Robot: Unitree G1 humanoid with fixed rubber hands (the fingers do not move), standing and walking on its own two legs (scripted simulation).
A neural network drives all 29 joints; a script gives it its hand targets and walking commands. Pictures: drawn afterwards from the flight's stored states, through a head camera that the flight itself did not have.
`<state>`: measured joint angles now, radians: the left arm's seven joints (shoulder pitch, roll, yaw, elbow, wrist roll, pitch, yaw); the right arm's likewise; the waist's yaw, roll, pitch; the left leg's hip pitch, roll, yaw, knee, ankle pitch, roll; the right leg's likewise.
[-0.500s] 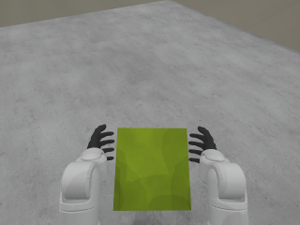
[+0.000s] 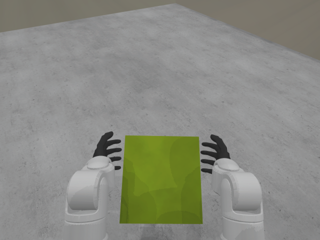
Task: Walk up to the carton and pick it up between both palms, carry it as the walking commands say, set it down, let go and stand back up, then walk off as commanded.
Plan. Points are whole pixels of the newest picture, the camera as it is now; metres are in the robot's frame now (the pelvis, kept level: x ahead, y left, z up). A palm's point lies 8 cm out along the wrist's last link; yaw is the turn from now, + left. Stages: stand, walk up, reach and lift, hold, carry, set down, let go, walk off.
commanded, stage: carry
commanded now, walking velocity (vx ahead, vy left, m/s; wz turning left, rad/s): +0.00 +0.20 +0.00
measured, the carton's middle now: (160, 176) +0.31 +0.00 -0.01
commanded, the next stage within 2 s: none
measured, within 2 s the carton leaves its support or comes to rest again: neither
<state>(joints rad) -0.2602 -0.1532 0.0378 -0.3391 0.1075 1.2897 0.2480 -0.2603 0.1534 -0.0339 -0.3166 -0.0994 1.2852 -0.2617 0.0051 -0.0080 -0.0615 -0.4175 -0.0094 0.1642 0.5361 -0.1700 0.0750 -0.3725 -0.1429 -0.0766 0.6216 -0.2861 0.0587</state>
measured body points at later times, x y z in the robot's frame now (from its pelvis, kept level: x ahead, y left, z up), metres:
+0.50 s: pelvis +0.00 -0.01 +0.00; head +0.01 -0.01 +0.45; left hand +0.30 +0.13 +0.10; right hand +0.29 -0.14 +0.09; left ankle +0.07 +0.08 -0.73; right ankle +0.02 -0.16 -0.73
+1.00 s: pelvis +0.01 -0.01 +0.00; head +0.01 -0.01 +0.45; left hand +0.30 +0.13 +0.10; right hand +0.30 -0.14 +0.09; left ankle +0.07 +0.08 -0.73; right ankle +0.02 -0.16 -0.73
